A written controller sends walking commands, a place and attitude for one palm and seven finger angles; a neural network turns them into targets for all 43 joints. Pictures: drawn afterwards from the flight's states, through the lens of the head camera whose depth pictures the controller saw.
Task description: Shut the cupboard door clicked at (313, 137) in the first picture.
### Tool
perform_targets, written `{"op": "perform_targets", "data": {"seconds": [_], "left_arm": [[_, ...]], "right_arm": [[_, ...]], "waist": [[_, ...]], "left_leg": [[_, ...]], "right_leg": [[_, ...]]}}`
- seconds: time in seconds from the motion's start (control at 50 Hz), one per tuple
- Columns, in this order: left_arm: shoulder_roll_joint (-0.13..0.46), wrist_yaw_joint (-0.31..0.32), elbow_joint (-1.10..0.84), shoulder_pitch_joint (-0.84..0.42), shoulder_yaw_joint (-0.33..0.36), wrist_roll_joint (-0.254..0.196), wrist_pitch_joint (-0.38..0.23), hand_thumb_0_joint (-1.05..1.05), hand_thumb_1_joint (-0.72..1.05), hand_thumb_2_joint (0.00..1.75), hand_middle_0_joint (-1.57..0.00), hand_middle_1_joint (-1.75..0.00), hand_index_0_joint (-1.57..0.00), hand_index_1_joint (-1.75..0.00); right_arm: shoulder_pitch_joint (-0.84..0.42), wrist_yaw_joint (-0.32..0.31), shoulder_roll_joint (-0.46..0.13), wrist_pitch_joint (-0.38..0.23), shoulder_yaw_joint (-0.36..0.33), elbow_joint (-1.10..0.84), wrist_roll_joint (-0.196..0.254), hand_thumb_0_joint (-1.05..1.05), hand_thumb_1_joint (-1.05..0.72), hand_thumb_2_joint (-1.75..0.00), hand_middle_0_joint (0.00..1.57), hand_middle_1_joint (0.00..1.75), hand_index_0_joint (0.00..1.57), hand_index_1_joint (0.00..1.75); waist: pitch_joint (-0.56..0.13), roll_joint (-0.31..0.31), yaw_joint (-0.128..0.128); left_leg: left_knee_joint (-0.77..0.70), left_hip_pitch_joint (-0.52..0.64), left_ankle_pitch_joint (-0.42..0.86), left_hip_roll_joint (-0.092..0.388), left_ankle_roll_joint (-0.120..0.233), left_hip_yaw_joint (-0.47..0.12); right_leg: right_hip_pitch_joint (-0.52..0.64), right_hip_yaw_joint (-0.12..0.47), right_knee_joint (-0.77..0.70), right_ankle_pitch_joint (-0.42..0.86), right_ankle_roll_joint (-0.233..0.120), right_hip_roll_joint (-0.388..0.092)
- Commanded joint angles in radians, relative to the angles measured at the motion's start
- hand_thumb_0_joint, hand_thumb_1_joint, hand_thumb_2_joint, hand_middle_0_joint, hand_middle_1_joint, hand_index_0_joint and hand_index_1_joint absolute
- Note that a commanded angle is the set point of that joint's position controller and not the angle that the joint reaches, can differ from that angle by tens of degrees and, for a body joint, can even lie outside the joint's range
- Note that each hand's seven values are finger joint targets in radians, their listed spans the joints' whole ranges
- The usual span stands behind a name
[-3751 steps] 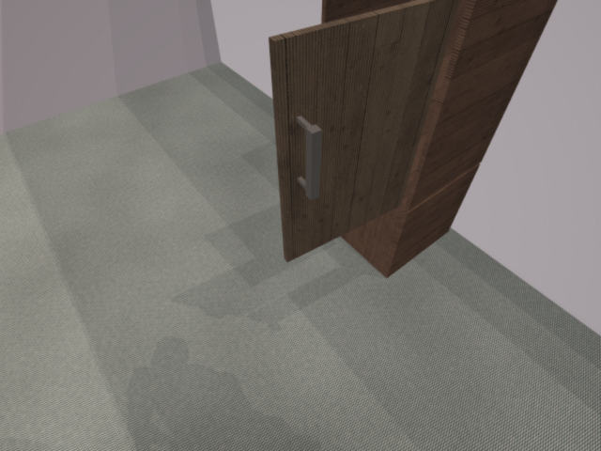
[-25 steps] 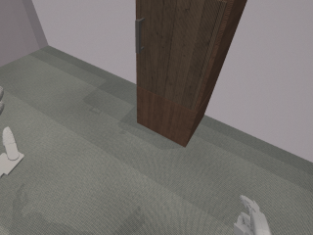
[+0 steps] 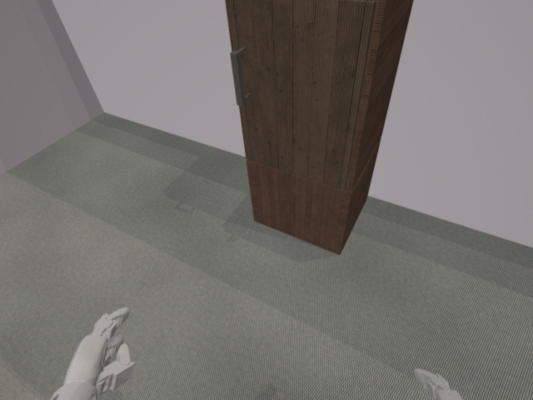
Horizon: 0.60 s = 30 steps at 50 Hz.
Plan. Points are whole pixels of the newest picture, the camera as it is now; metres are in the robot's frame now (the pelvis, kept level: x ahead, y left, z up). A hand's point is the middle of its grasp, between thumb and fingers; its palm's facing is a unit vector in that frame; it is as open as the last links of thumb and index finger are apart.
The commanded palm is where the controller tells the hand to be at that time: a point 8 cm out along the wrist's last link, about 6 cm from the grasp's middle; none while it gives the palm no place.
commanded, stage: let the arm hang, fingers relaxed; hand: left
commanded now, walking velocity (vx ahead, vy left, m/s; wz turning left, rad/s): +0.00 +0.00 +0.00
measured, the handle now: (242, 77) +1.03 +0.13 +0.03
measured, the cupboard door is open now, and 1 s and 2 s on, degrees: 0 0 0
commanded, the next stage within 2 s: look to check the result in 0.94 s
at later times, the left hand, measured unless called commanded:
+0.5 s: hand out of the picture -0.05 +0.21 -0.15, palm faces +0.02 -0.97 -0.26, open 7.3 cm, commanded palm none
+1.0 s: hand out of the picture -0.01 +0.16 -0.16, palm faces +0.02 -0.99 -0.15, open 7.4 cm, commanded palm none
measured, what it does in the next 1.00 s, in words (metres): stands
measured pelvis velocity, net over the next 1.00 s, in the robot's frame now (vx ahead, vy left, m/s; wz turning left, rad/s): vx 0.00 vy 0.00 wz -0.02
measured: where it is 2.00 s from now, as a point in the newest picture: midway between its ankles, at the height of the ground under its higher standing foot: outside the picture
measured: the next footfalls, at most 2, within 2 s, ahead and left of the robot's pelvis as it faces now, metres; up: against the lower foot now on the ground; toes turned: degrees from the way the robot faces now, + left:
none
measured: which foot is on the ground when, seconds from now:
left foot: down 0.00-1.00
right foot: down 0.00-1.00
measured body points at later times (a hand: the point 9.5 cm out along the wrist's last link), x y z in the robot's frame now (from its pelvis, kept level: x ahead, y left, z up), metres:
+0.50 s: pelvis -0.01 +0.01 +0.01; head +0.00 +0.00 +0.46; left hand -0.05 +0.26 -0.13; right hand -0.01 -0.22 -0.15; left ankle +0.05 +0.09 -0.73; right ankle -0.03 -0.12 -0.73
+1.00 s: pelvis +0.00 +0.00 +0.02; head +0.00 +0.00 +0.47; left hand -0.01 +0.21 -0.15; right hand -0.02 -0.22 -0.14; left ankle +0.05 +0.09 -0.73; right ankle -0.03 -0.12 -0.73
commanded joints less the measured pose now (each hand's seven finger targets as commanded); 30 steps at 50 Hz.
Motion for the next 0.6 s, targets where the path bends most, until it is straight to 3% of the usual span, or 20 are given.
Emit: {"op": "perform_targets", "data": {"seconds": [0.0,0.02,0.1,0.14,0.18,0.22,0.3,0.44,0.58], "left_arm": [[0.081,0.001,0.133,-0.011,-0.035,0.005,-0.028,0.00,0.90,0.90,-0.20,-0.30,-0.20,-0.30],[0.079,0.004,0.186,-0.021,-0.041,0.004,-0.027,0.00,0.90,0.90,-0.20,-0.30,-0.20,-0.30],[0.061,0.011,0.386,0.018,-0.053,0.000,-0.031,0.00,0.90,0.90,-0.20,-0.30,-0.20,-0.30],[0.041,0.013,0.471,0.053,-0.044,0.001,-0.036,0.00,0.90,0.90,-0.20,-0.30,-0.20,-0.30],[0.030,0.013,0.526,0.065,-0.037,0.002,-0.036,0.00,0.90,0.90,-0.20,-0.30,-0.20,-0.30],[0.029,0.010,0.579,0.064,-0.042,-0.001,-0.037,0.00,0.90,0.90,-0.20,-0.30,-0.20,-0.30],[0.020,0.009,0.665,0.058,-0.049,0.001,-0.041,0.00,0.90,0.90,-0.20,-0.30,-0.20,-0.30],[0.005,0.015,0.756,0.078,-0.055,0.003,-0.044,0.00,0.90,0.90,-0.20,-0.30,-0.20,-0.30],[-0.013,0.020,0.792,0.102,-0.057,0.005,-0.041,0.00,0.90,0.90,-0.20,-0.30,-0.20,-0.30]], "right_arm": [[0.021,-0.001,-0.065,0.009,-0.012,-0.059,-0.021,0.00,-0.90,-0.90,0.20,0.30,0.20,0.30],[0.031,-0.001,-0.063,0.015,-0.010,-0.039,-0.024,0.00,-0.90,-0.90,0.20,0.30,0.20,0.30],[0.038,-0.006,-0.054,0.015,-0.008,0.044,-0.026,0.00,-0.90,-0.90,0.20,0.30,0.20,0.30],[0.049,-0.012,-0.035,0.014,-0.011,0.085,-0.025,0.00,-0.90,-0.90,0.20,0.30,0.20,0.30],[0.071,-0.018,-0.026,0.017,-0.017,0.114,-0.025,0.00,-0.90,-0.90,0.20,0.30,0.20,0.30],[0.092,-0.022,-0.021,0.019,-0.020,0.147,-0.022,0.00,-0.90,-0.90,0.20,0.30,0.20,0.30],[0.125,-0.029,-0.025,0.022,-0.031,0.199,-0.016,0.00,-0.90,-0.90,0.20,0.30,0.20,0.30],[0.159,-0.033,-0.019,0.022,-0.036,0.274,-0.013,0.00,-0.90,-0.90,0.20,0.30,0.20,0.30],[0.160,-0.032,0.011,0.022,-0.034,0.313,-0.013,0.00,-0.90,-0.90,0.20,0.30,0.20,0.30]], "waist": [[0.054,-0.307,-0.014],[0.053,-0.267,-0.017],[0.023,0.009,0.003],[0.013,0.083,0.010],[0.006,0.113,0.012],[0.021,0.110,0.010],[0.082,-0.033,-0.001],[0.127,-0.146,-0.004],[0.146,-0.117,-0.001]], "left_leg": [[-0.047,0.125,0.113,0.058,-0.015,-0.128],[-0.063,0.139,0.138,0.060,-0.017,-0.127],[-0.180,0.114,0.140,0.083,-0.011,-0.160],[-0.208,0.106,0.080,0.079,-0.014,-0.155],[-0.221,0.114,0.045,0.084,-0.013,-0.158],[-0.251,0.112,-0.009,0.088,-0.014,-0.164],[-0.282,0.130,-0.066,0.096,-0.012,-0.171],[-0.308,0.168,-0.078,0.101,-0.005,-0.160],[-0.331,0.172,-0.092,0.097,-0.004,-0.154]], "right_leg": [[-0.141,0.135,-0.181,0.070,-0.084,-0.141],[-0.133,0.131,-0.177,0.068,-0.082,-0.135],[0.004,0.115,-0.164,0.092,-0.046,-0.083],[0.047,0.109,-0.184,0.107,-0.050,-0.079],[0.067,0.099,-0.204,0.112,-0.056,-0.078],[0.073,0.095,-0.222,0.103,-0.058,-0.075],[0.026,0.097,-0.261,0.070,-0.058,-0.075],[-0.021,0.096,-0.280,0.035,-0.050,-0.075],[-0.040,0.097,-0.275,0.029,-0.041,-0.072]]}}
